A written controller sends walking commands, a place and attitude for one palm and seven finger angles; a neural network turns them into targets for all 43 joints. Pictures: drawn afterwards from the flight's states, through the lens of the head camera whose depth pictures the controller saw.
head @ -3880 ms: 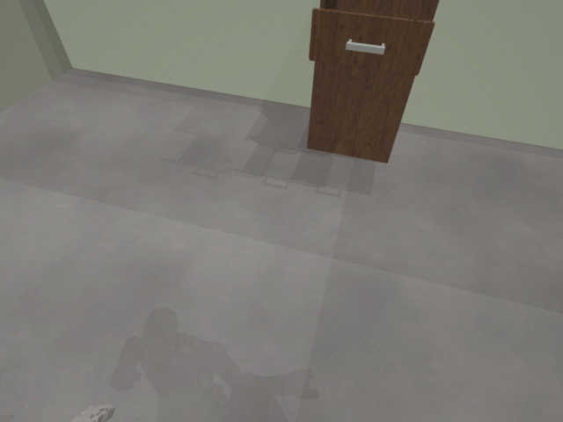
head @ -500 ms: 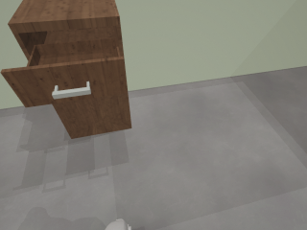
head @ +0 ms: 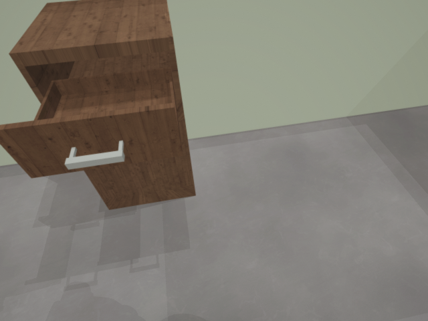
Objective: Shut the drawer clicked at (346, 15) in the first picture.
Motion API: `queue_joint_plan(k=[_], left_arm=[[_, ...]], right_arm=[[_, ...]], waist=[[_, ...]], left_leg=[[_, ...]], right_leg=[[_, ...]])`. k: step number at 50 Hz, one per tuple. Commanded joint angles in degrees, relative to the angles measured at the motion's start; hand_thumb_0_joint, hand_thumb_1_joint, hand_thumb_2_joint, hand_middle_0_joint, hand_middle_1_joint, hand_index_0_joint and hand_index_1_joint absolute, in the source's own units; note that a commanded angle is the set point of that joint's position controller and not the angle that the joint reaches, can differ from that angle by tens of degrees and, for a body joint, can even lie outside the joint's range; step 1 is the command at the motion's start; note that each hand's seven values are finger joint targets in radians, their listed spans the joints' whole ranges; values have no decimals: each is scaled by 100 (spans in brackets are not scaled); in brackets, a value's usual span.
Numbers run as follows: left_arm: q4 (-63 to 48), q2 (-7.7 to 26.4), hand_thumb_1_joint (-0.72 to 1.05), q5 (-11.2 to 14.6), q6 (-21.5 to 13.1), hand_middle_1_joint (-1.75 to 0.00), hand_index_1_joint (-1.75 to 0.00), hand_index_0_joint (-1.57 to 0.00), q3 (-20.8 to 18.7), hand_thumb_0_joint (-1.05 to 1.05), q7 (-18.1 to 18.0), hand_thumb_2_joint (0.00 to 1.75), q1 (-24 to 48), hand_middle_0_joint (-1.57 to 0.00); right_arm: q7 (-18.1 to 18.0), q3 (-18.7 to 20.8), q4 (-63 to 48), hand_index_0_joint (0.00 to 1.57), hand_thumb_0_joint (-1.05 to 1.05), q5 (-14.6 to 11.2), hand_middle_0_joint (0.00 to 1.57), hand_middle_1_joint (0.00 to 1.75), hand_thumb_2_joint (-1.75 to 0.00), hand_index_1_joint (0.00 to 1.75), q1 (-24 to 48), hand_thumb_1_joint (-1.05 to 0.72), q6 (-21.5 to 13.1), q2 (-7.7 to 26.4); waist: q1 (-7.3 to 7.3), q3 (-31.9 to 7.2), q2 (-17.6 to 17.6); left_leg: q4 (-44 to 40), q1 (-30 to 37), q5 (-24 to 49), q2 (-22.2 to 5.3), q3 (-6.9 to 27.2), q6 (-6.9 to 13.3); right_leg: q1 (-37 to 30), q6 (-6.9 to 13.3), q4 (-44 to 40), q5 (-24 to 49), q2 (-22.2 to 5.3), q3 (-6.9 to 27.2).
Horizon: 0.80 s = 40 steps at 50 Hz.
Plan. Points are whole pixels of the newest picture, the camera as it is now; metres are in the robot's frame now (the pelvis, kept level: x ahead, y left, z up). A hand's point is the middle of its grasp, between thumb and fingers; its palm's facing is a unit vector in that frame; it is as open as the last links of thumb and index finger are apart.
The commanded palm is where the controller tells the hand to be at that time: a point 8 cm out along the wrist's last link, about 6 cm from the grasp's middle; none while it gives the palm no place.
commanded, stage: turn to face it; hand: left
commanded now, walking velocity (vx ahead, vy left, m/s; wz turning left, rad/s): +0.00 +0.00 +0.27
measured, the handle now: (96, 153) +0.50 +0.33 -0.01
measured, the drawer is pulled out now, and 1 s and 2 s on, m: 0.30 0.30 0.30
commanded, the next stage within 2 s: take the last steps up to it in 0.10 s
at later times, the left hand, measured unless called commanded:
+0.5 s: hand out of the picture -0.05 +0.19 -0.18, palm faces +0.24 -0.96 -0.17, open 7.4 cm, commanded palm none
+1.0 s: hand (145, 292) +0.21 +0.18 -0.15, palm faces +0.20 -0.96 -0.20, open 7.3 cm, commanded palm none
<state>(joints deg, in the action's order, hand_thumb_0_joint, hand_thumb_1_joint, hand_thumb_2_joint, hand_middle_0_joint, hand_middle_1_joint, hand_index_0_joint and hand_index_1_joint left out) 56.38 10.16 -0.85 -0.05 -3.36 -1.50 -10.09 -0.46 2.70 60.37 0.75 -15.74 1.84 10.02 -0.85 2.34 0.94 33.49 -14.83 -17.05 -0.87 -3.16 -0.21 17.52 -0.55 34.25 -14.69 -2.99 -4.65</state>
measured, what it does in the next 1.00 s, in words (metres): walks ahead: left foot, then right foot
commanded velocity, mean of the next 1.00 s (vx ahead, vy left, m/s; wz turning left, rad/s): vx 0.22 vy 0.01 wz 0.08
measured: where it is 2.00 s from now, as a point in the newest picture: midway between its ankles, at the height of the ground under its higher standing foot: outside the picture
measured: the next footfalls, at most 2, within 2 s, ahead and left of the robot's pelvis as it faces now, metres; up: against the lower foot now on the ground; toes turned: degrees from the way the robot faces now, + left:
left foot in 0.42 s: +0.02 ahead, +0.12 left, +0.00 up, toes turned +15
right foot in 0.88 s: +0.27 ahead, -0.09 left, +0.00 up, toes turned -1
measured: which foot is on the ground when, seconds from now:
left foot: up 0.00-0.40, down 0.42-0.88, up 0.90-1.00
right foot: down 0.00-0.42, up 0.44-0.86, down 0.88-1.00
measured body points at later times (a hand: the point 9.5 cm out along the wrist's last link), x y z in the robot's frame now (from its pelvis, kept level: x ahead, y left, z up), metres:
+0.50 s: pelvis +0.02 +0.02 +0.01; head +0.01 +0.04 +0.46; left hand -0.06 +0.24 -0.16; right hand +0.12 -0.21 -0.13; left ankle -0.02 +0.11 -0.73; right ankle +0.03 -0.10 -0.70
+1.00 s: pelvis +0.15 -0.01 +0.00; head +0.16 -0.03 +0.45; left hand +0.20 +0.23 -0.14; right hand +0.12 -0.24 -0.16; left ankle +0.05 +0.10 -0.65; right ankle +0.22 -0.09 -0.73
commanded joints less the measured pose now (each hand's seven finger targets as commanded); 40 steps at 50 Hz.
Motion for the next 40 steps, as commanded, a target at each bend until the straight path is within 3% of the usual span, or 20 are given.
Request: queue_joint_plan(k=[1,2,3,6,10,13,16,17,19,20,21,22,23,25,26,29,33,36,39,40], left_arm=[[-169,1111,90,-50,-80,-30,-30,-20,-153,0,-86,90,-823,-20],[-251,992,90,-42,-83,-30,-30,-20,-165,0,-106,90,-476,-20],[-305,849,90,-37,-74,-30,-30,-20,-127,0,-103,90,-312,-20],[-300,719,90,-32,-106,-30,-30,-20,-94,0,-102,90,-348,-20],[-185,798,90,-78,-97,-30,-30,-20,-122,0,-113,90,-698,-20],[-7,868,90,-90,-126,-30,-30,-20,-122,0,-66,90,-978,-20],[106,963,90,-97,-158,-30,-30,-20,-149,0,-12,90,-1043,-20],[118,977,90,-90,-150,-30,-30,-20,-157,0,1,90,-959,-20],[150,882,90,-19,-118,-30,-30,-20,-121,0,47,90,-760,-20],[108,652,90,21,-93,-30,-30,-20,-72,0,81,90,-704,-20],[-77,313,90,12,-82,-30,-30,-20,16,0,128,90,-611,-20],[-271,336,90,-51,-104,-30,-30,-20,36,0,121,90,-153,-20],[-272,437,90,-94,-101,-30,-30,-20,-3,0,135,90,-18,-20],[-56,398,90,-105,-82,-30,-30,-20,-11,0,200,90,-159,-20],[19,382,90,-89,-95,-30,-30,-20,-6,0,239,90,-343,-20],[168,284,90,-74,-61,-30,-30,-20,10,0,238,90,-622,-20],[47,244,90,-53,-47,-30,-30,-20,3,0,231,90,-292,-20],[-106,212,90,-32,-87,-30,-30,-20,2,0,235,90,146,-20],[-127,138,90,-31,-140,-30,-30,-20,-3,0,236,90,218,-20],[-91,157,90,-29,-166,-30,-30,-20,-21,0,235,90,85,-20]], right_arm=[[-28,184,-599,20,0,6,20,30,-90,30,158,-90,2,464],[-8,191,-501,20,0,23,20,30,-90,30,125,-90,65,437],[10,193,-410,20,0,30,20,30,-90,30,67,-90,69,432],[41,179,-339,20,0,9,20,30,-90,30,-4,-90,59,340],[31,115,-465,20,0,1,20,30,-90,30,338,-90,65,232],[69,62,-529,20,0,22,20,30,-90,30,531,-90,2,183],[107,57,-539,20,0,30,20,30,-90,30,427,-90,-103,256],[102,50,-504,20,0,38,20,30,-90,30,277,-90,-142,272],[69,30,-288,20,0,39,20,30,-90,30,-200,-90,-232,318],[23,93,-187,20,0,58,20,30,-90,30,-498,-90,-273,627],[-5,221,-143,20,0,97,20,30,-90,30,-860,-90,-256,1125],[-28,227,-133,20,0,108,20,30,-90,30,-1034,-90,-237,1249],[-43,177,-148,20,0,101,20,30,-90,30,-798,-90,-247,1101],[-101,67,-180,20,0,67,20,30,-90,30,-459,-90,-334,744],[-111,28,-188,20,0,40,20,30,-90,30,-353,-90,-378,666],[-113,51,-133,20,0,19,20,30,-90,30,-444,-90,-478,665],[-123,68,42,20,0,13,20,30,-90,30,-780,-90,-529,629],[-117,89,200,20,0,55,20,30,-90,30,-1027,-90,-524,622],[-122,97,305,20,0,90,20,30,-90,30,-1099,-90,-512,635],[-126,93,316,20,0,92,20,30,-90,30,-1064,-90,-504,635]], waist=[[254,-303,-1310],[143,-56,-1452],[69,15,-1181],[41,-50,-886],[224,-189,-928],[370,-187,-1015],[366,-285,-1033],[265,-256,-981],[-4,-245,-579],[-141,-221,337],[-310,-86,1712],[-463,443,1580],[-376,662,1248],[-168,973,1038],[-63,882,741],[77,629,483],[-3,572,485],[-157,661,539],[-144,680,667],[-63,615,660]], left_leg=[[2433,-1131,-1629,-16,399,-60],[2845,-1243,-1341,-138,470,-69],[3136,-1311,-1025,-164,393,-105],[2994,-1396,-669,-180,280,-204],[1955,-1072,-875,-172,80,-267],[1259,-888,-867,-142,-75,-214],[534,-552,-902,-157,-216,-87],[139,-208,-749,-162,-275,-52],[-954,970,-126,-111,-348,19],[-1415,1576,-524,-682,503,235],[-2127,1839,-1438,-1828,2067,733],[-2567,1530,-1485,-2310,2681,1206],[-2668,1092,-1698,-2216,2453,1286],[-2660,746,-1150,-1808,1787,1078],[-2609,761,-686,-1688,1507,1032],[-2520,882,429,-1403,876,988],[-2481,1185,957,-1441,692,1080],[-2322,1234,1351,-1510,642,1094],[-1991,1179,1774,-1524,510,1001],[-1780,1076,1863,-1495,460,934]], right_leg=[[-640,965,-1951,1740,-2265,1885],[-363,905,-2013,1428,-1990,1594],[-432,857,-1923,1449,-1735,1306],[-797,756,-1688,2251,-1452,523],[-1047,907,-1570,2544,-1531,421],[-1163,886,-1813,1561,-1570,640],[-1195,918,-1920,266,-1619,773],[-951,848,-1873,-258,-1568,698],[-136,502,-1513,-1095,-1191,318],[681,220,-799,-1459,-806,-48],[1627,-68,504,-1652,-163,-652],[2193,-38,1480,-1830,-85,-340],[2133,43,1954,-1608,-306,1],[2149,34,2459,-905,-394,217],[2008,19,2528,-624,-414,216],[1782,-112,2458,-122,-412,151],[1827,-165,1780,54,-450,83],[1588,-123,986,-97,-371,-68],[1121,-18,430,-106,-204,-245],[753,30,176,-37,-131,-280]])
